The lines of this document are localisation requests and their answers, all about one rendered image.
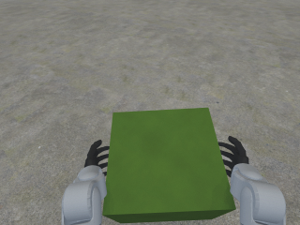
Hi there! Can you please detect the left robot forearm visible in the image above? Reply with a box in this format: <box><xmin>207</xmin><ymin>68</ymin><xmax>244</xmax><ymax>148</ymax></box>
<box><xmin>61</xmin><ymin>165</ymin><xmax>107</xmax><ymax>225</ymax></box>

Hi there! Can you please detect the right robot forearm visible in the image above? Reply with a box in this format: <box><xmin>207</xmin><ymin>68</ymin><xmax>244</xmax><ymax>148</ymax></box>
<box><xmin>230</xmin><ymin>163</ymin><xmax>286</xmax><ymax>225</ymax></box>

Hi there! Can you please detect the robot right hand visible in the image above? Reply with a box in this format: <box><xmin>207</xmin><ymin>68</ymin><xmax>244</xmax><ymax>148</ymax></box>
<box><xmin>218</xmin><ymin>136</ymin><xmax>249</xmax><ymax>177</ymax></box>

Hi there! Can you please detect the carton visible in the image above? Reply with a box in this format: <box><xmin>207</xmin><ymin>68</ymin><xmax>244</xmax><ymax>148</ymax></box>
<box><xmin>102</xmin><ymin>107</ymin><xmax>236</xmax><ymax>224</ymax></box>

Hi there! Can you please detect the robot left hand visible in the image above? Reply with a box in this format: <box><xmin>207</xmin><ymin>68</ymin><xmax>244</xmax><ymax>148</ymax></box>
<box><xmin>84</xmin><ymin>140</ymin><xmax>110</xmax><ymax>176</ymax></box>

